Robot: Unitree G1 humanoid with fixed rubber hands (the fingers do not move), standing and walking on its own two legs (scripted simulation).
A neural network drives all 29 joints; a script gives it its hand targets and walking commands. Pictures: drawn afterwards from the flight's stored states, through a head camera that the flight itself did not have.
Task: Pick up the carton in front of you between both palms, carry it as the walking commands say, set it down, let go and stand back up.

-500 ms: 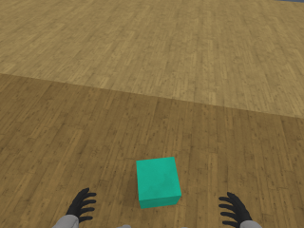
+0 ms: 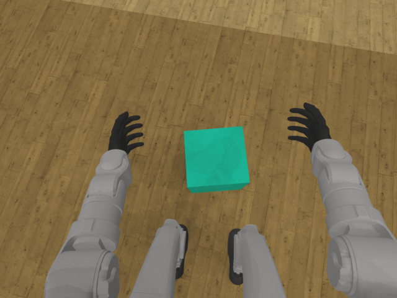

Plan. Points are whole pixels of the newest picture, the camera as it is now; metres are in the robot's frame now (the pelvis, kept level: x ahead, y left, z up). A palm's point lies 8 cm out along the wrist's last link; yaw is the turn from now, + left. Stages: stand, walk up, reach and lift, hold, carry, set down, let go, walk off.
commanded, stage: reach and lift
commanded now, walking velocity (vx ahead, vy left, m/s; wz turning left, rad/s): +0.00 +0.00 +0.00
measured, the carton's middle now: (214, 163) +0.46 +0.00 -0.54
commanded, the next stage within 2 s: none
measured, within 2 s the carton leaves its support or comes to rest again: leaves its support in 1.92 s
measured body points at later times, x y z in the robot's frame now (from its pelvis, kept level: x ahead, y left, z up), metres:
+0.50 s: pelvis +0.01 -0.01 -0.08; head +0.32 -0.02 +0.25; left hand +0.46 +0.20 -0.22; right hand +0.51 -0.19 -0.23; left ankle +0.08 +0.13 -0.63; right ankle +0.07 -0.11 -0.63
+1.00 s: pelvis -0.05 +0.00 -0.27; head +0.31 -0.01 +0.00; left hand +0.46 +0.19 -0.44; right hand +0.50 -0.18 -0.45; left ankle +0.07 +0.13 -0.63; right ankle +0.07 -0.11 -0.63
